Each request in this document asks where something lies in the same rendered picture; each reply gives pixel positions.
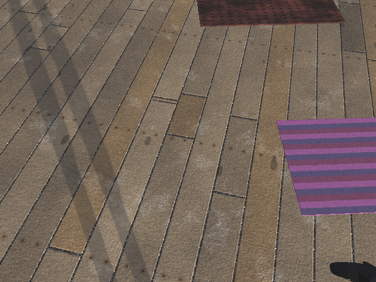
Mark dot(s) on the robot right hand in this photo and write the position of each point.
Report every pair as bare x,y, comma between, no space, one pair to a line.
356,272

